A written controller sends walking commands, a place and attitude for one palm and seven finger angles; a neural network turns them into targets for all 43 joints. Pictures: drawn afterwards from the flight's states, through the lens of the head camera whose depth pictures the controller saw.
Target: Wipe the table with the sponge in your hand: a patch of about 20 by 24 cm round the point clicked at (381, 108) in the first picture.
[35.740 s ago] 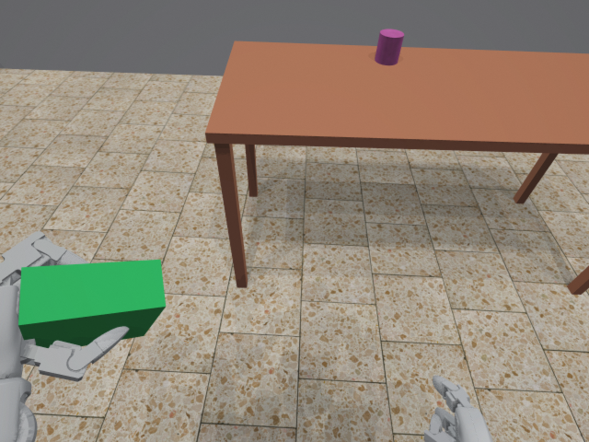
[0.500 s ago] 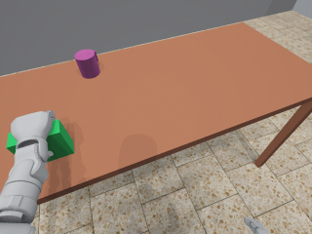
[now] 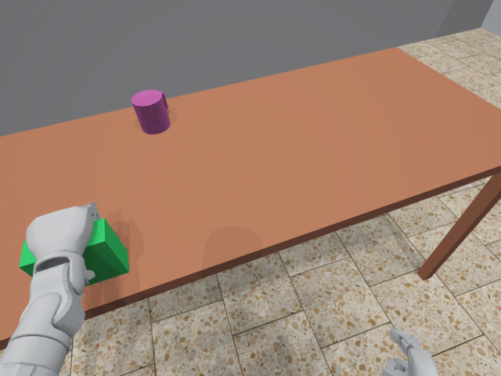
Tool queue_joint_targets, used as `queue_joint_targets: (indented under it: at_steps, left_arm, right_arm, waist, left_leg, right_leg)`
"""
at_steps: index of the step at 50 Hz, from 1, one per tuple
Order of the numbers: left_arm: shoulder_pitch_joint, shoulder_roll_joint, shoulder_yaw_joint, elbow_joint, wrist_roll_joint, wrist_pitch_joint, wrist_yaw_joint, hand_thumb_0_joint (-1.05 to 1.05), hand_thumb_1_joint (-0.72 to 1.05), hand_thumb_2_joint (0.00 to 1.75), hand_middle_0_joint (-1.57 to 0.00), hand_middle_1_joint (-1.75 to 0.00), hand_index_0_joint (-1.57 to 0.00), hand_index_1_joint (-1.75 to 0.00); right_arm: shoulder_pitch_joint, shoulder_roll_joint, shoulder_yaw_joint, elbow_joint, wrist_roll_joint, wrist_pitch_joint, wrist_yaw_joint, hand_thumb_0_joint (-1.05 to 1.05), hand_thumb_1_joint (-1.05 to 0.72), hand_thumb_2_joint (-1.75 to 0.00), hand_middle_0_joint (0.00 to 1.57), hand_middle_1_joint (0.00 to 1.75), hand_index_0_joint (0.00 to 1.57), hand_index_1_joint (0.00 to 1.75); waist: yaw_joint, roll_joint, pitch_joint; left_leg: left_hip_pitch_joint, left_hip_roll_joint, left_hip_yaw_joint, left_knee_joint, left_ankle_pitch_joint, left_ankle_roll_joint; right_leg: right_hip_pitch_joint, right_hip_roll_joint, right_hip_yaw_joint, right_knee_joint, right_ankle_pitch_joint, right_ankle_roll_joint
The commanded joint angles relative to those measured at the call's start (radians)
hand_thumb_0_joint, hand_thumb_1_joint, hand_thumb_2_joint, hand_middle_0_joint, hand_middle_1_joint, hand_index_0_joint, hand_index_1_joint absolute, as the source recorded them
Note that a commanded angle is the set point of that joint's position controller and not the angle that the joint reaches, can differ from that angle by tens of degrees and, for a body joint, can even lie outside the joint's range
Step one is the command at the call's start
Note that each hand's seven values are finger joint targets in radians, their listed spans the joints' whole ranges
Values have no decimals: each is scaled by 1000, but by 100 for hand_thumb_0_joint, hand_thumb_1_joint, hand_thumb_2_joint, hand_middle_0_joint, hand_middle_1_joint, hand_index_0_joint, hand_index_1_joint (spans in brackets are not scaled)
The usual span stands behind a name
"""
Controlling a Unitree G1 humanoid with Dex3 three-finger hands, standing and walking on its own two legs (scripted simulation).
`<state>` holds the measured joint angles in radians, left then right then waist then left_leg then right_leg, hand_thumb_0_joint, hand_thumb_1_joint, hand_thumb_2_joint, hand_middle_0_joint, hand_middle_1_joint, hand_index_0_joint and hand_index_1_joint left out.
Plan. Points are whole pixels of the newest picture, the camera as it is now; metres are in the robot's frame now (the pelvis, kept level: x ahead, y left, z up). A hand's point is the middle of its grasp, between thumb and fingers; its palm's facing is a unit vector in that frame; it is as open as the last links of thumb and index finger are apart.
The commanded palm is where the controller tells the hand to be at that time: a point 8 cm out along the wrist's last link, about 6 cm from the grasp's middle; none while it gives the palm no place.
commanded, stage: lift the sponge slowly off the table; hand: left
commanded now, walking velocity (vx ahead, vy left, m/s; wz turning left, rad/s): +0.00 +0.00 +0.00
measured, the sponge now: (85, 262) +0.27 +0.34 +0.00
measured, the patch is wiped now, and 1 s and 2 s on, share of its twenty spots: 1.00 1.00 1.00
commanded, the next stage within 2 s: none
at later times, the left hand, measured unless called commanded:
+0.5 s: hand (78, 247) +0.27 +0.33 +0.05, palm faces -0.02 -0.03 -1.00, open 9.3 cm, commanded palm +0.25 +0.33 +0.12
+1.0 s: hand (71, 230) +0.28 +0.33 +0.09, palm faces -0.01 -0.02 -1.00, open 9.3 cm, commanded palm +0.26 +0.33 +0.16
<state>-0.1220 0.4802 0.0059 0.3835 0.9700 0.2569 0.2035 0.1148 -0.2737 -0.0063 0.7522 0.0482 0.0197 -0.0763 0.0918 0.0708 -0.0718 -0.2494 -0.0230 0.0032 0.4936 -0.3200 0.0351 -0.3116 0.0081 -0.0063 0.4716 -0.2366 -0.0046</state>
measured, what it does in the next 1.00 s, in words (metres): stands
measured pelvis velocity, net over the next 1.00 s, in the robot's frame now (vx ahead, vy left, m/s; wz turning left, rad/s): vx -0.01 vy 0.00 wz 0.01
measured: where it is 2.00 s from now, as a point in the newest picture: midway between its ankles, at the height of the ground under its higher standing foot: outside the picture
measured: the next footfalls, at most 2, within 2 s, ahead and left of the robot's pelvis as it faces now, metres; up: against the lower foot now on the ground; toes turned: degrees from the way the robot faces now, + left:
none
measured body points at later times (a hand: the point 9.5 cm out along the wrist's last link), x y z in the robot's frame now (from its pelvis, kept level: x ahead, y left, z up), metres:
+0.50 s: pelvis +0.00 +0.00 +0.00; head +0.01 -0.02 +0.45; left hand +0.27 +0.33 +0.11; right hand +0.20 -0.23 -0.11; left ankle -0.04 +0.10 -0.74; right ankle +0.00 -0.12 -0.74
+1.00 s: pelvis -0.01 +0.00 +0.01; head +0.00 -0.03 +0.46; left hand +0.28 +0.33 +0.14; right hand +0.21 -0.22 -0.09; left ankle -0.04 +0.10 -0.74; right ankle +0.00 -0.12 -0.74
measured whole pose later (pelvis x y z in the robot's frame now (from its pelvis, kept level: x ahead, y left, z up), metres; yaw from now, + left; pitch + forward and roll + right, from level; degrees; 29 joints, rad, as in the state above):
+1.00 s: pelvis -0.01 +0.00 +0.01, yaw +0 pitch +1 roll -1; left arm -0.20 0.52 -0.01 0.30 0.95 0.27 0.05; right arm 0.08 -0.26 0.03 0.73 0.04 0.02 -0.09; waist 0.11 0.08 -0.02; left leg -0.14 -0.03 0.00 0.39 -0.26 0.03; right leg -0.20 0.01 -0.01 0.37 -0.18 -0.01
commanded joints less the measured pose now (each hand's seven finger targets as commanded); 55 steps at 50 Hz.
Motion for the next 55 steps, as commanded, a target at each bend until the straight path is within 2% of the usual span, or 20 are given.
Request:
queue_joint_targets:
  at_steps: [1, 8, 10, 18, 21, 23, 24, 25, 29, 31, 34, 36, 38, 41, 43, 46, 48, 50, 53, 55]
  left_arm:
    - [-184, 201, 71, -82, 5, 14, -15, 0, 10, 130, -120, -160, -120, -160]
    - [-255, 254, 102, -162, 16, -19, -28, 0, 10, 130, -120, -160, -120, -160]
    - [-254, 218, 71, -156, 19, -23, -25, 0, 10, 130, -120, -160, -120, -160]
    - [-314, 303, 136, -249, 20, -36, -14, 0, 10, 130, -120, -160, -120, -160]
    - [-297, 248, 95, -251, 22, -31, -12, 0, 10, 130, -120, -160, -120, -160]
    - [-310, 296, 133, -291, 17, -27, -14, 0, 10, 130, -120, -160, -120, -160]
    - [-317, 313, 145, -282, 26, -22, -12, 0, 10, 130, -120, -160, -120, -160]
    - [-305, 267, 108, -267, 25, -14, -15, 0, 10, 130, -120, -160, -120, -160]
    - [-342, 309, 129, -297, 20, 6, -26, 0, 10, 130, -120, -160, -120, -160]
    - [-338, 270, 93, -254, 18, 21, -40, 0, 10, 130, -120, -160, -120, -160]
    - [-402, 294, 93, -304, 22, 23, -59, 0, 10, 130, -120, -160, -120, -160]
    - [-377, 249, 57, -260, 16, 29, -76, 0, 10, 130, -120, -160, -120, -160]
    - [-425, 320, 105, -274, 19, 25, -86, 0, 10, 130, -120, -160, -120, -160]
    - [-423, 290, 78, -238, 23, 20, -99, 0, 10, 130, -120, -160, -120, -160]
    - [-444, 347, 117, -282, 27, 10, -104, 0, 10, 130, -120, -160, -120, -160]
    - [-362, 302, 103, -281, 13, 10, -110, 0, 10, 130, -120, -160, -120, -160]
    - [-384, 346, 136, -293, 7, 18, -115, 0, 10, 130, -120, -160, -120, -160]
    - [-383, 314, 107, -267, 7, 28, -119, 0, 10, 130, -120, -160, -120, -160]
    - [-408, 371, 146, -359, 2, 26, -129, 0, 10, 130, -120, -160, -120, -160]
    - [-385, 320, 106, -321, 4, 31, -136, 0, 10, 130, -120, -160, -120, -160]
  right_arm:
    - [-121, -120, -31, -135, -6, -50, -17, 0, -90, -90, 20, 30, 20, 30]
    - [-132, -116, -26, -147, -11, -56, -22, 0, -90, -90, 20, 30, 20, 30]
    - [-130, -107, -25, -146, -12, -60, -23, 0, -90, -90, 20, 30, 20, 30]
    - [-147, -110, -25, -152, -13, -67, -25, 0, -90, -90, 20, 30, 20, 30]
    - [-139, -104, -29, -146, -13, -73, -21, 0, -90, -90, 20, 30, 20, 30]
    - [-155, -109, -25, -155, -14, -74, -21, 0, -90, -90, 20, 30, 20, 30]
    - [-153, -106, -25, -152, -14, -73, -21, 0, -90, -90, 20, 30, 20, 30]
    - [-155, -101, -22, -149, -14, -71, -20, 0, -90, -90, 20, 30, 20, 30]
    - [-175, -104, -15, -156, -11, -66, -21, 0, -90, -90, 20, 30, 20, 30]
    - [-175, -106, -13, -145, -8, -61, -24, 0, -90, -90, 20, 30, 20, 30]
    - [-185, -103, -8, -162, -7, -65, -27, 0, -90, -90, 20, 30, 20, 30]
    - [-179, -103, -7, -154, -7, -60, -29, 0, -90, -90, 20, 30, 20, 30]
    - [-188, -108, -2, -161, -6, -57, -31, 0, -90, -90, 20, 30, 20, 30]
    - [-177, -104, -1, -155, -8, -53, -32, 0, -90, -90, 20, 30, 20, 30]
    - [-188, -107, 3, -170, -6, -52, -28, 0, -90, -90, 20, 30, 20, 30]
    - [-179, -102, -2, -171, -8, -48, -21, 0, -90, -90, 20, 30, 20, 30]
    - [-193, -108, 2, -180, -6, -46, -19, 0, -90, -90, 20, 30, 20, 30]
    - [-187, -105, 4, -173, -6, -46, -18, 0, -90, -90, 20, 30, 20, 30]
    - [-204, -112, 2, -194, -3, -47, -16, 0, -90, -90, 20, 30, 20, 30]
    - [-190, -105, 1, -179, -4, -50, -19, 0, -90, -90, 20, 30, 20, 30]
  waist:
    - [2, -66, -161]
    - [3, -40, -207]
    - [-2, -27, -189]
    - [16, 19, -248]
    - [10, 19, -230]
    - [20, 28, -253]
    - [18, 16, -242]
    - [13, 10, -221]
    - [16, 10, -220]
    - [7, -15, -176]
    - [10, 21, -215]
    - [5, 0, -176]
    - [9, 0, -200]
    - [7, -10, -179]
    - [22, 34, -216]
    - [29, 18, -212]
    - [28, 3, -209]
    - [20, -11, -184]
    - [31, 35, -235]
    - [15, 7, -196]
  left_leg:
    - [-23, -18, -1, -68, 347, -12]
    - [17, -17, -5, -71, 396, -12]
    - [19, -19, -1, -71, 405, -10]
    - [58, -18, -8, -85, 453, -17]
    - [74, -15, -10, -84, 488, -21]
    - [82, -15, -10, -89, 494, -22]
    - [67, -17, -11, -90, 477, -18]
    - [67, -17, -10, -97, 476, -20]
    - [69, -18, -11, -110, 444, -18]
    - [66, -17, -11, -124, 415, -18]
    - [93, -18, -15, -126, 416, -15]
    - [91, -19, -11, -135, 415, -17]
    - [98, -17, -11, -142, 385, -15]
    - [90, -19, -7, -145, 387, -13]
    - [101, -20, -10, -149, 407, -17]
    - [102, -19, -6, -144, 455, -17]
    - [101, -16, -6, -147, 436, -15]
    - [88, -18, -3, -147, 435, -12]
    - [118, -20, -4, -146, 450, -11]
    - [110, -19, -7, -147, 456, -9]
  right_leg:
    - [197, 30, -9, -30, 250, -55]
    - [233, 31, 5, -37, 295, -58]
    - [224, 29, -5, -38, 298, -56]
    - [263, 33, 4, -44, 315, -60]
    - [246, 35, -11, -48, 313, -58]
    - [273, 35, 0, -51, 329, -61]
    - [271, 33, -8, -49, 311, -58]
    - [263, 33, -12, -55, 306, -59]
    - [277, 32, -9, -66, 282, -58]
    - [258, 34, -20, -80, 253, -59]
    - [268, 32, -16, -83, 241, -60]
    - [259, 32, -19, -97, 248, -61]
    - [271, 33, -6, -105, 229, -62]
    - [270, 28, -16, -109, 232, -60]
    - [297, 31, -1, -107, 250, -66]
    - [312, 27, -11, -102, 297, -64]
    - [314, 29, 2, -108, 289, -64]
    - [310, 24, -7, -109, 292, -61]
    - [332, 27, 8, -108, 307, -65]
    - [309, 27, -12, -109, 293, -62]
